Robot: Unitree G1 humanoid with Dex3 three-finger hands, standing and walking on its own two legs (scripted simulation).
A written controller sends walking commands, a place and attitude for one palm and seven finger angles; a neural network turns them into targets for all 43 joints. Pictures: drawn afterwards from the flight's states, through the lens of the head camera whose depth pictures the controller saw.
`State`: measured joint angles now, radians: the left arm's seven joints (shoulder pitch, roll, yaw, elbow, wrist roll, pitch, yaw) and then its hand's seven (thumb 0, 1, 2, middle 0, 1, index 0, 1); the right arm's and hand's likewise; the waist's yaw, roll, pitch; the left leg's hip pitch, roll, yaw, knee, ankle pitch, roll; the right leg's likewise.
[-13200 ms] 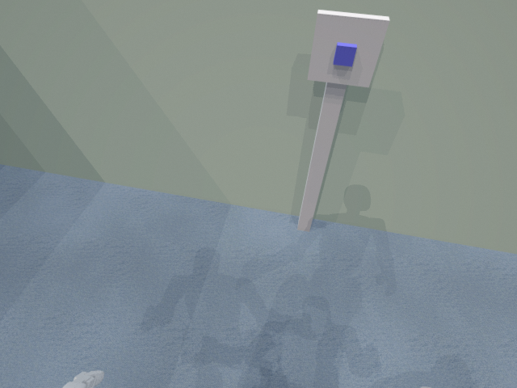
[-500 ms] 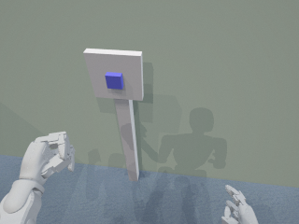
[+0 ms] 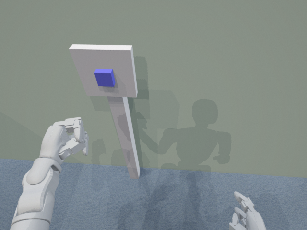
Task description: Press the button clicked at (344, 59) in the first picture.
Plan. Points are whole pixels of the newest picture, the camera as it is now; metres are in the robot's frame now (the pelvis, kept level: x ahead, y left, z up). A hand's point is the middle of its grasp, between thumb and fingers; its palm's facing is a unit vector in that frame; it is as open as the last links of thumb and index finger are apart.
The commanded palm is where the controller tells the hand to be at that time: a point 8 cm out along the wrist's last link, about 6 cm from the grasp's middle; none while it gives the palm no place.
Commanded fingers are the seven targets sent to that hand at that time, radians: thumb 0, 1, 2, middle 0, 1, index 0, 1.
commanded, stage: aim a knuckle at the button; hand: left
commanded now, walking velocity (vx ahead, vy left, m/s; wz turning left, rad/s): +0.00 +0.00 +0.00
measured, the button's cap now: (105, 77) +0.53 +0.19 +0.12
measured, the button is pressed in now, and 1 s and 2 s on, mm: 0 0 0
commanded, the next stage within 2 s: press the button with the knuckle in 1.54 s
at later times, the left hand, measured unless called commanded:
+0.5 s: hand (100, 120) +0.37 +0.17 +0.09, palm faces -0.01 -1.00 -0.02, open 3.1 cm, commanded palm +0.36 +0.23 +0.10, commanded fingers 0.00 0.90 0.90 -1.30 -1.50 -1.30 -1.50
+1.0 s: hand (114, 105) +0.44 +0.15 +0.09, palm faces +0.00 -1.00 +0.00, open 3.1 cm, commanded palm +0.41 +0.21 +0.09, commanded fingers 0.00 0.90 0.90 -1.30 -1.50 -1.30 -1.50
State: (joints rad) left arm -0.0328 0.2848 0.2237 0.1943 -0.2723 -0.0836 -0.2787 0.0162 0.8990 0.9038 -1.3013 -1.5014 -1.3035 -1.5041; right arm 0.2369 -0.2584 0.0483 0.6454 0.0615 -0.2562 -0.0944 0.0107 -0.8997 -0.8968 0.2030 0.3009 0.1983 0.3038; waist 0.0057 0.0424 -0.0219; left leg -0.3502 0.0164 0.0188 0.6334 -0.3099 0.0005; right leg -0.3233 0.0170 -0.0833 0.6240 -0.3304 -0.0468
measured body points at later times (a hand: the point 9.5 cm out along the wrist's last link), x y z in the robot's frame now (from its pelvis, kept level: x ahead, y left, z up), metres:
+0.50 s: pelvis +0.01 +0.01 +0.00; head +0.04 +0.00 +0.45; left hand +0.37 +0.23 +0.10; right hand +0.15 -0.23 -0.10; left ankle +0.01 +0.12 -0.73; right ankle +0.00 -0.09 -0.73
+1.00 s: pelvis +0.00 +0.01 -0.01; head +0.05 +0.01 +0.44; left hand +0.44 +0.20 +0.09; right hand +0.05 -0.25 -0.13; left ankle +0.01 +0.12 -0.73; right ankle +0.00 -0.09 -0.73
